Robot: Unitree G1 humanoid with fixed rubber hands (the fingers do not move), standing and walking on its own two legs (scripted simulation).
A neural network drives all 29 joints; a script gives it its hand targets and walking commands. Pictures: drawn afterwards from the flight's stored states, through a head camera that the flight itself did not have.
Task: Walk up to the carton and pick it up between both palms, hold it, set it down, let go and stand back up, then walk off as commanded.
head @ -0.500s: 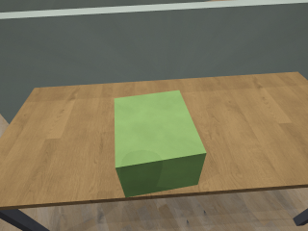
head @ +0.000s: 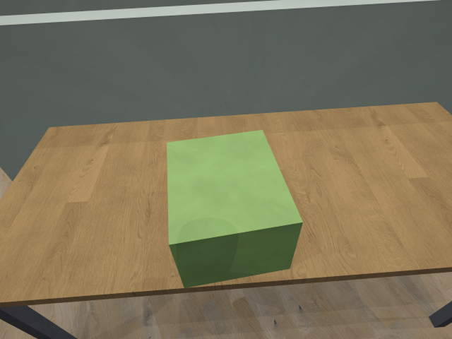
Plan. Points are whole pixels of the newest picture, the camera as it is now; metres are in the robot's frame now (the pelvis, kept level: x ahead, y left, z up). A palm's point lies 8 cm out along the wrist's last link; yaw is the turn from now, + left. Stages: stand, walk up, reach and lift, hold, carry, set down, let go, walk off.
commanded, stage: walk off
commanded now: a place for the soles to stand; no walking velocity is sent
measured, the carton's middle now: (226, 203) +0.44 +0.03 -0.04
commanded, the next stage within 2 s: stand in 1.78 s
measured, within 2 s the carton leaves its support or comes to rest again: neither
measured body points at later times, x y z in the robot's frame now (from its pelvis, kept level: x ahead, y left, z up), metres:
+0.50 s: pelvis -0.08 -0.01 -0.03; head -0.04 -0.03 +0.42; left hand -0.03 +0.32 -0.13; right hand +0.01 -0.29 -0.17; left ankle +0.04 +0.13 -0.74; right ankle -0.09 -0.12 -0.75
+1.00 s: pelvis -0.19 +0.02 -0.02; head -0.15 +0.03 +0.43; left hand -0.09 +0.33 -0.14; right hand -0.14 -0.29 -0.13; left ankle -0.19 +0.13 -0.74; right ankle -0.19 -0.13 -0.67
